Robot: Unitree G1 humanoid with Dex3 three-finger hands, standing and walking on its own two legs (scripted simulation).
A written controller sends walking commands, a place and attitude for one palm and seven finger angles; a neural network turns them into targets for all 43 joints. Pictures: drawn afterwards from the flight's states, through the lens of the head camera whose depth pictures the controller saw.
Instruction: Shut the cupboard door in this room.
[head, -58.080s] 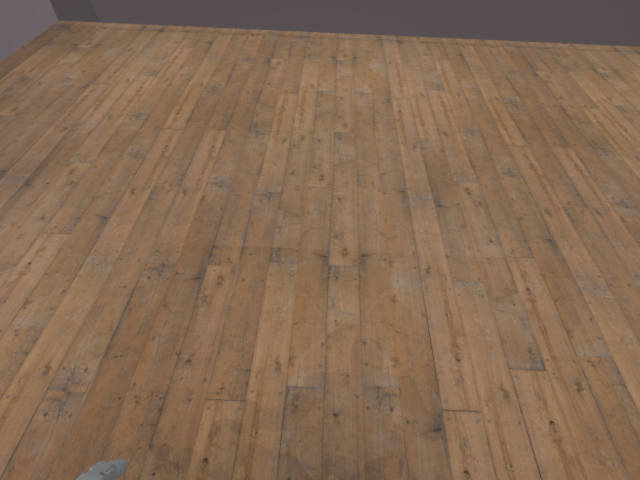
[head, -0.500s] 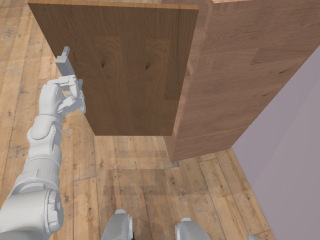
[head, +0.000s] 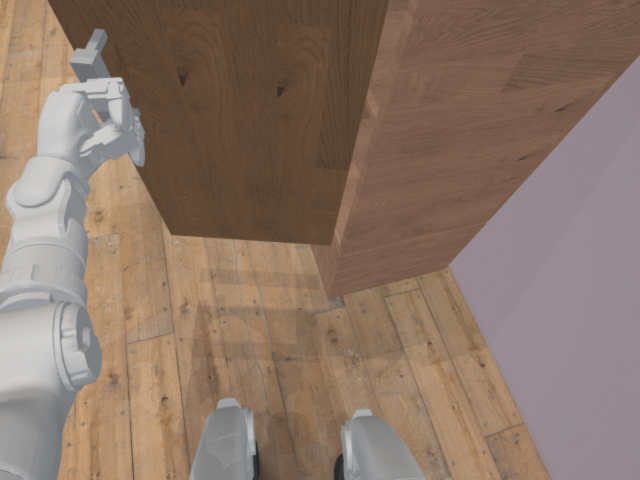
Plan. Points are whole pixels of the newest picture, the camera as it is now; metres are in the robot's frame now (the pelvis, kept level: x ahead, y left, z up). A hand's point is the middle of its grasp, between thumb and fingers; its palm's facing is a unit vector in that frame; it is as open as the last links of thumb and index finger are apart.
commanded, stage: push the door shut along its arc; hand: left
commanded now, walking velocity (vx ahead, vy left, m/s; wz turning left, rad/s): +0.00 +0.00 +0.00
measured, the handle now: (113, 92) +0.57 +0.24 +0.09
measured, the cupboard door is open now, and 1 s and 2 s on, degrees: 72 58 57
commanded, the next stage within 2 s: pull the fist back off the door in 0.92 s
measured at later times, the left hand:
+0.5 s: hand (155, 97) +0.56 +0.18 +0.10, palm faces -0.23 -0.97 -0.01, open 3.1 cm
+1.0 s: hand (200, 69) +0.60 +0.13 +0.11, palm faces -0.34 -0.94 -0.02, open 3.1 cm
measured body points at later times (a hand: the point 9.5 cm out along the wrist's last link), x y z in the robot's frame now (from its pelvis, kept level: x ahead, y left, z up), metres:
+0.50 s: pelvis -0.01 +0.01 -0.02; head +0.16 +0.05 +0.40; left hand +0.56 +0.24 +0.10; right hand -0.02 -0.25 -0.11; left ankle +0.07 +0.12 -0.63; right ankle +0.01 -0.13 -0.63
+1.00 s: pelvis +0.00 +0.01 -0.03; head +0.19 +0.03 +0.38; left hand +0.61 +0.18 +0.11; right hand -0.05 -0.24 -0.12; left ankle +0.07 +0.12 -0.63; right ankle +0.01 -0.13 -0.63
